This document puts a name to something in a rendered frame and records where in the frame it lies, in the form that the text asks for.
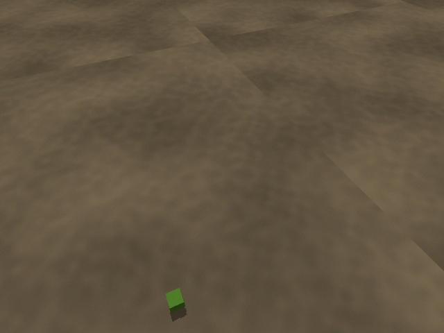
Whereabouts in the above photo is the cube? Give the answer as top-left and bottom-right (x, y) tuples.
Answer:
(166, 288), (185, 313)

